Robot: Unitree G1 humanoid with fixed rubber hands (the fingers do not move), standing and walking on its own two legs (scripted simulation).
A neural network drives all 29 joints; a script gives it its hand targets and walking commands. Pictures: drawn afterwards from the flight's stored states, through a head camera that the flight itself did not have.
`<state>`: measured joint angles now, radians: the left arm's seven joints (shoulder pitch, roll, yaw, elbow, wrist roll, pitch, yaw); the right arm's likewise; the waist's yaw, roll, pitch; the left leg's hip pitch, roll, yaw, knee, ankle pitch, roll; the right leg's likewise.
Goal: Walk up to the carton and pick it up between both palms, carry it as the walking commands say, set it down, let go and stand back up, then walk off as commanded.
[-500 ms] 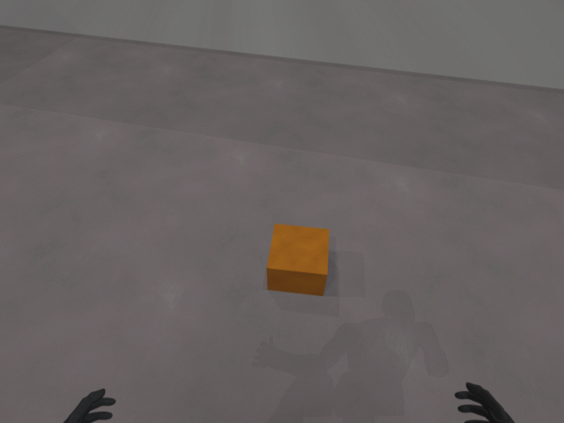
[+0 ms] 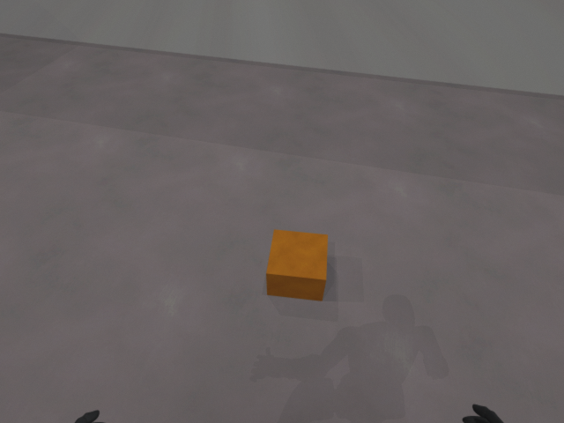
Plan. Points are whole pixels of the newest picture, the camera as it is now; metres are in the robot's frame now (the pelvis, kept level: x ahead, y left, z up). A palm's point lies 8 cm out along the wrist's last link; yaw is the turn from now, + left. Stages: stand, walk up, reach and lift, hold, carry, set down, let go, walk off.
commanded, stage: stand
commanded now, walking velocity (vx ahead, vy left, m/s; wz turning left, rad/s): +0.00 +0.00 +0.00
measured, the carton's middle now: (297, 264) +0.85 -0.07 -0.70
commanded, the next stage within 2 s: walk up in 0.26 s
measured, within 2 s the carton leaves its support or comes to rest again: neither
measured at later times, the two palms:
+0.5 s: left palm out of the picture +0.11 +0.31 -0.10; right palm out of the picture +0.10 -0.31 -0.10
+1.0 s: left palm out of the picture +0.08 +0.21 -0.11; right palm (452, 346) +0.28 -0.29 -0.12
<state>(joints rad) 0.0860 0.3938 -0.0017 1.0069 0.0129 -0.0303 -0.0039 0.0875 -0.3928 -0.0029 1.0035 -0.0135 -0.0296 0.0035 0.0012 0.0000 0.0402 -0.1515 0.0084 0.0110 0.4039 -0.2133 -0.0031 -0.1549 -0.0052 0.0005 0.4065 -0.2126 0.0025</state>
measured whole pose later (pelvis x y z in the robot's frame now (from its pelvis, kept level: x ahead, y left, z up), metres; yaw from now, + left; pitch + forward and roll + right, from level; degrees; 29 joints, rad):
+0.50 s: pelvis +0.00 +0.00 +0.00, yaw -1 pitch -1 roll +0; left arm 0.11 0.39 0.04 1.02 0.02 0.01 -0.03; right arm 0.12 -0.37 -0.03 1.00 -0.02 -0.01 0.00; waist 0.00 -0.01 0.01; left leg -0.15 0.01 0.03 0.38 -0.27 0.00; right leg -0.23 0.00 0.01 0.54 -0.40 -0.02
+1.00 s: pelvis +0.16 -0.04 +0.00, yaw -3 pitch +0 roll +2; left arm 0.47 0.22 0.04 1.03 0.03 -0.07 0.00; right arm 0.10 -0.27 -0.05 0.92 -0.03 0.01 0.07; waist 0.09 0.02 0.06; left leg -0.53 0.09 0.09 0.74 -0.14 -0.07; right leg 0.02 -0.11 -0.07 0.27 -0.28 0.05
